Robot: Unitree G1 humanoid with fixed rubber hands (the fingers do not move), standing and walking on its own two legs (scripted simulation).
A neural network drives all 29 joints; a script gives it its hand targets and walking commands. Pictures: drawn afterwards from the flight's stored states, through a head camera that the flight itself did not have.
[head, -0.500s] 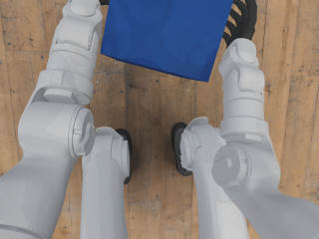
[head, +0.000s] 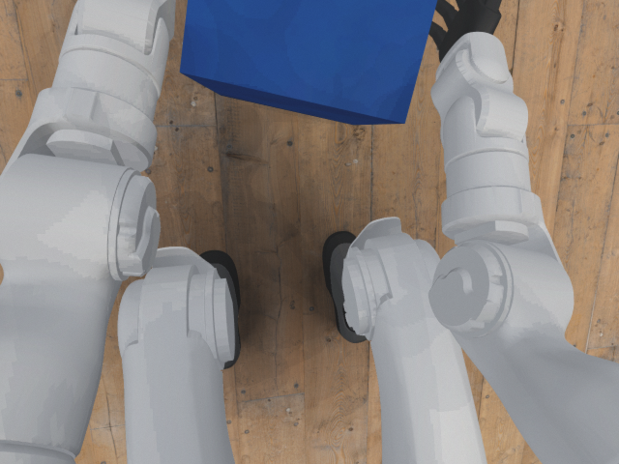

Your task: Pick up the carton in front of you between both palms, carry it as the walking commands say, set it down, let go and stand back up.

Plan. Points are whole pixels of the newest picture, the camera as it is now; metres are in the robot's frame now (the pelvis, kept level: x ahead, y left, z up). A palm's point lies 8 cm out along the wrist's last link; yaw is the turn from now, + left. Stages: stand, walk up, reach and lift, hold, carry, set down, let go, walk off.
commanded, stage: set down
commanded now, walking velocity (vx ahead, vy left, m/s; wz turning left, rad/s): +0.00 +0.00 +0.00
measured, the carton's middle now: (308, 18) +0.55 -0.04 -0.24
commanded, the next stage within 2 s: none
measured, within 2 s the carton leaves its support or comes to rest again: rests again in 0.28 s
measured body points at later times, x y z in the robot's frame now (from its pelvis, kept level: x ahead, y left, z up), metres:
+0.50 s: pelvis +0.00 +0.00 -0.01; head +0.37 +0.05 +0.24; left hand +0.59 +0.10 -0.18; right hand +0.53 -0.20 -0.17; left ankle +0.10 +0.10 -0.35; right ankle +0.12 -0.13 -0.35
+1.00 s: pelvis +0.00 +0.00 -0.01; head +0.37 +0.05 +0.22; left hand +0.57 +0.15 -0.23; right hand +0.50 -0.21 -0.20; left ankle +0.10 +0.10 -0.35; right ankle +0.12 -0.13 -0.35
